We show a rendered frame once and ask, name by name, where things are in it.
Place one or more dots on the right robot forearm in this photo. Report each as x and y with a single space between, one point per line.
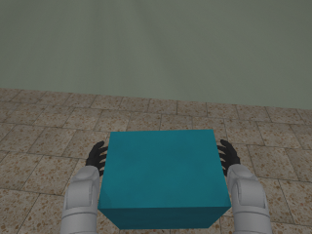
249 203

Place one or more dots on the right robot hand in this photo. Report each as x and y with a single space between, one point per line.
230 157

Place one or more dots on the carton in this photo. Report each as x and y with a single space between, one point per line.
170 179

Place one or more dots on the left robot hand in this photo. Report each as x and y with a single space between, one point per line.
95 157

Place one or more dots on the left robot forearm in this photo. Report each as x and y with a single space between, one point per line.
80 203

